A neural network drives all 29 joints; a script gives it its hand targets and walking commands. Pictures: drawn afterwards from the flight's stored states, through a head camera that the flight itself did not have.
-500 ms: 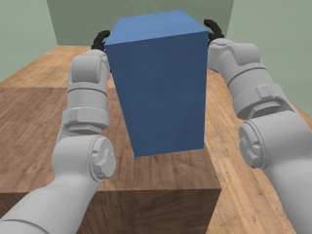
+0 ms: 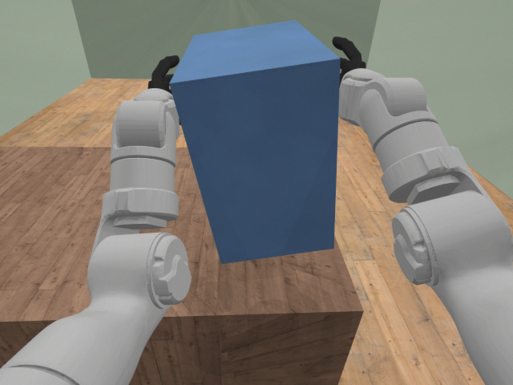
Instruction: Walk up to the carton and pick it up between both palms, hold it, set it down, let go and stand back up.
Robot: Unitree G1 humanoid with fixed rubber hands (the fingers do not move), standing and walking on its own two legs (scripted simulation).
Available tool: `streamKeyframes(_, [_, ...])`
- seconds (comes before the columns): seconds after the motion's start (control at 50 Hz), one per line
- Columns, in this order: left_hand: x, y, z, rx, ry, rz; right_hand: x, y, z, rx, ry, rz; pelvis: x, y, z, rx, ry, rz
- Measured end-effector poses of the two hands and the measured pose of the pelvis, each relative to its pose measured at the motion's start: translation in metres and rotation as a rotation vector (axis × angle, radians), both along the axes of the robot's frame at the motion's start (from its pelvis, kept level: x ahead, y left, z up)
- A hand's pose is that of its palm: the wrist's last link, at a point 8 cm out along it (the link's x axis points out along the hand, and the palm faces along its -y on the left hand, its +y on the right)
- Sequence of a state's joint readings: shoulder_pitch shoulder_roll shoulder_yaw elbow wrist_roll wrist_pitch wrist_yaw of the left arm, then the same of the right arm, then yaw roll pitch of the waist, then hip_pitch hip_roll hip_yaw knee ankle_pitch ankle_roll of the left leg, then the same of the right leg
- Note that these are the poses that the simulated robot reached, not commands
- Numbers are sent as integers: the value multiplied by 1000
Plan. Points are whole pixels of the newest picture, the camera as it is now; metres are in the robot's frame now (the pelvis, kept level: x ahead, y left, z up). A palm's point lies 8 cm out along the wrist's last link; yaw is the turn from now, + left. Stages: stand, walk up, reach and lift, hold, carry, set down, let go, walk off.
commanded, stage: hold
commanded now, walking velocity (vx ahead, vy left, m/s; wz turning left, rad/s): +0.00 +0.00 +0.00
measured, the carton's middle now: (260, 136) +0.38 +0.00 +0.28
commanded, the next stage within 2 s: none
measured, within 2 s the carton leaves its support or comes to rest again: neither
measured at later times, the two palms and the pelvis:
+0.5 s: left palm (162, 102) +0.37 +0.14 +0.33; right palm (351, 88) +0.36 -0.12 +0.36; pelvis +0.00 +0.00 +0.00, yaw +0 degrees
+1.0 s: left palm (162, 104) +0.37 +0.14 +0.33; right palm (348, 89) +0.37 -0.12 +0.35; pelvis +0.00 +0.00 +0.00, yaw +0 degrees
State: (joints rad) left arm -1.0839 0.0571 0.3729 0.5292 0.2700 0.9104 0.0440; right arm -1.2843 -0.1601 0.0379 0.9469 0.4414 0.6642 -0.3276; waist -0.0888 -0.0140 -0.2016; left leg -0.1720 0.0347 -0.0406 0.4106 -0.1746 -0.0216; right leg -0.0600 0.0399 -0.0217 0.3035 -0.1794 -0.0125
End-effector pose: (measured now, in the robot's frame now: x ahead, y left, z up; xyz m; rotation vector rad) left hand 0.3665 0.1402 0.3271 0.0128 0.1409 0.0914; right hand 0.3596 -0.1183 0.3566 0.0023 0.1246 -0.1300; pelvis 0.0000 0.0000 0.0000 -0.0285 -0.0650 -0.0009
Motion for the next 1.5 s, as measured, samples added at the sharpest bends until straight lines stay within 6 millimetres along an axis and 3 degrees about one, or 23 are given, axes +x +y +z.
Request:
streamKeyframes(0.2, [1, -2, 7, 7, 2, 2, 1, -2, 5, 12, 8, -1, -3, 0, 0, 3, 15, -5])
streamKeyframes(1.14, [6, -1, 0, 12, 10, 2, 6, -2, -6, -5, 25, 0, 2, 1, 0, -2, 12, -3])
streamKeyframes(1.5, [2, -4, 6, 5, 1, -1, 1, -4, 2, -3, 19, -6, -2, 0, 0, 0, 22, -7])
